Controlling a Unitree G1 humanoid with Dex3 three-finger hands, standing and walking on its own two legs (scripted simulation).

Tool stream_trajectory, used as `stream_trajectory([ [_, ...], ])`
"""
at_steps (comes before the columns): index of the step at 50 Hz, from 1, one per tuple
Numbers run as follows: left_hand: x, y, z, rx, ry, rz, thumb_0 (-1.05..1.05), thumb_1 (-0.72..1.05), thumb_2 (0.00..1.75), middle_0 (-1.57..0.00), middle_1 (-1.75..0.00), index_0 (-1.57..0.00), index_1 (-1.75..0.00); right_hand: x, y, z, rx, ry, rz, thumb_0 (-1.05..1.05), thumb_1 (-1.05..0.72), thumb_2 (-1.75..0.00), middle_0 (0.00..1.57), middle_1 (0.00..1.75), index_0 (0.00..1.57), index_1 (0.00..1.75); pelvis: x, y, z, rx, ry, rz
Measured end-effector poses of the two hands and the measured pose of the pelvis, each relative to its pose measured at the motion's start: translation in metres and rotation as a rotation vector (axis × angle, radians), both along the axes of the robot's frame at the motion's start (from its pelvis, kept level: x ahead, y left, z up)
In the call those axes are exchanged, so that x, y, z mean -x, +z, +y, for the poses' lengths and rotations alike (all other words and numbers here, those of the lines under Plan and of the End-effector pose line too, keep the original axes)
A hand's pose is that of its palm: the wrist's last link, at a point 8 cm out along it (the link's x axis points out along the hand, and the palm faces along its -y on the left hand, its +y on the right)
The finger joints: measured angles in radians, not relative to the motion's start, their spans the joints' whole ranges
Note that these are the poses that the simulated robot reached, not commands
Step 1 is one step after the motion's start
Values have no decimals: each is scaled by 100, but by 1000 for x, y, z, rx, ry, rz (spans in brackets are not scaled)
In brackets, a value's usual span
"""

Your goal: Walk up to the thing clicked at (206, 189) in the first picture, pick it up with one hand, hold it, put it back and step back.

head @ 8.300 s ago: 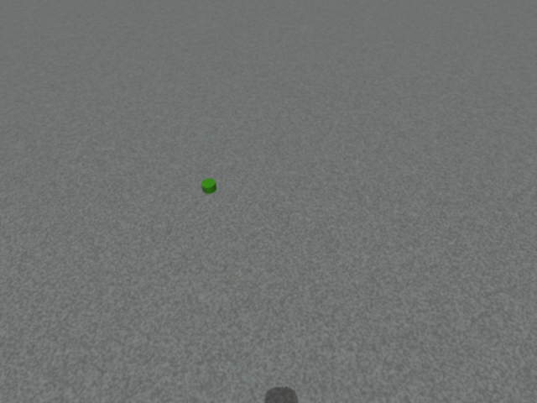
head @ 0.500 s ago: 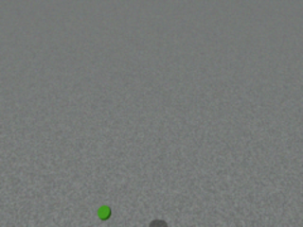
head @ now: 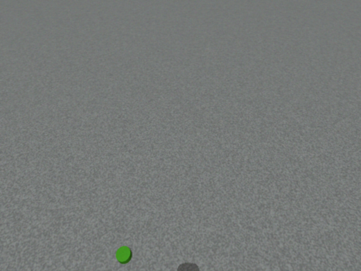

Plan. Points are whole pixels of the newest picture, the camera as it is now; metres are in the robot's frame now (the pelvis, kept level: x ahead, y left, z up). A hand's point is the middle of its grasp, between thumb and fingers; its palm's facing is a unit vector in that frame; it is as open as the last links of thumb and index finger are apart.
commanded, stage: rise first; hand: left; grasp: from above
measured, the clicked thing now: (124, 254) +0.38 +0.31 -0.76
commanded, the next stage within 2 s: none
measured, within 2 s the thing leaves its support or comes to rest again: neither
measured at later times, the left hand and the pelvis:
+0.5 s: hand out of the picture +0.13 +0.26 -0.20, palm faces -0.08 -0.91 -0.40, open 12.6 cm; pelvis -0.02 +0.00 -0.05, yaw +0 degrees
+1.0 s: hand out of the picture +0.14 +0.31 -0.32, palm faces -0.33 -0.73 -0.60, open 14.0 cm; pelvis -0.05 +0.00 -0.17, yaw +0 degrees
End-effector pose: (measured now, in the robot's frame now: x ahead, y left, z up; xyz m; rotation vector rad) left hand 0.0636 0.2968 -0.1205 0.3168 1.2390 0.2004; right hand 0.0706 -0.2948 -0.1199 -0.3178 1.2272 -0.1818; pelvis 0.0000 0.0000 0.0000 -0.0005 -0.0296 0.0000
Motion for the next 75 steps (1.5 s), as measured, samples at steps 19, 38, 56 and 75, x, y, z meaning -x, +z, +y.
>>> stream_trajectory([
  [19,-73,-21,3,-21,-69,-114,0,20,100,-7,-89,-7,-88,1,-15,35,-64,-31,-163,1,-88,-89,21,30,20,30,17,-28,-3,9,3,174],
  [38,-38,-74,18,-114,-167,-91,0,-51,101,-7,-107,-6,-108,-53,-57,47,-42,80,-368,1,-88,-89,21,30,20,29,31,-94,4,37,11,323],
  [56,-121,-201,50,-393,-598,-196,-1,-51,99,-6,-111,-6,-111,-57,-209,37,-35,179,-324,1,-84,-88,21,30,20,30,63,-234,0,45,8,575],
  [75,-202,-326,72,-608,-941,-292,0,-49,100,-6,-108,-6,-108,67,-377,24,-30,109,67,1,-85,-89,21,30,20,29,107,-377,0,84,-39,612],
])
